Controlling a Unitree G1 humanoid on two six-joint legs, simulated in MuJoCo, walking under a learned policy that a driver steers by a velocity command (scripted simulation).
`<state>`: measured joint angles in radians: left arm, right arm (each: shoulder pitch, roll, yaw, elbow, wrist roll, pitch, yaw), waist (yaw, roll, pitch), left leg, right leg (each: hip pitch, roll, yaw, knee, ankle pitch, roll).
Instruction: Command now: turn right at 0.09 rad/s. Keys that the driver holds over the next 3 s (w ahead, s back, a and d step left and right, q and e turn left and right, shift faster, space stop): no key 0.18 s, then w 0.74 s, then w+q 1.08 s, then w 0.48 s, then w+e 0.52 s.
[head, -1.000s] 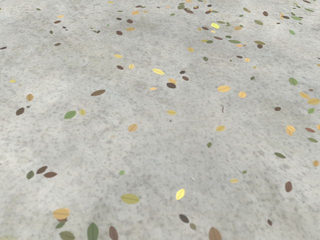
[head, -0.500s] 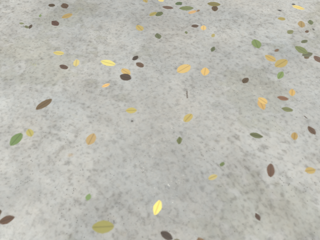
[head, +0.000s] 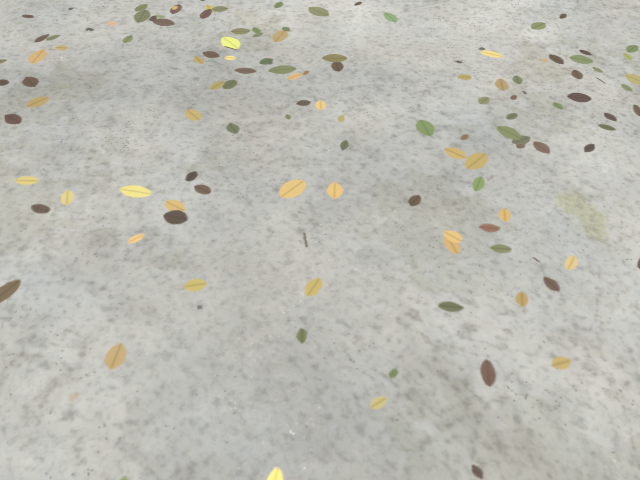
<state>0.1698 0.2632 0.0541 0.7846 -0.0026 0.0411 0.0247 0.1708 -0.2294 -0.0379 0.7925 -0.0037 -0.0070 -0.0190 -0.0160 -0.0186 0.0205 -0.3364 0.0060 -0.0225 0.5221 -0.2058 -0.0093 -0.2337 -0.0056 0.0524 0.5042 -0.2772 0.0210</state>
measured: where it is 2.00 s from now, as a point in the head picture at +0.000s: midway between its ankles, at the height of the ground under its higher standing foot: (269, 312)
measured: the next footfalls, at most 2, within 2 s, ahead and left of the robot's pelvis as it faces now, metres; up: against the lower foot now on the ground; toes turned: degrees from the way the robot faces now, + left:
right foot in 0.94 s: +0.48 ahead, -0.10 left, +0.00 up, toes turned -1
left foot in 1.50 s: +0.75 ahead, +0.18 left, +0.00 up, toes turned +20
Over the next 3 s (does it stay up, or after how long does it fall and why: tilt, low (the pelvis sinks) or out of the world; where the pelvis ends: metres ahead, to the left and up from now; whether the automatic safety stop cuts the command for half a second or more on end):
stays up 1.31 0.45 -0.01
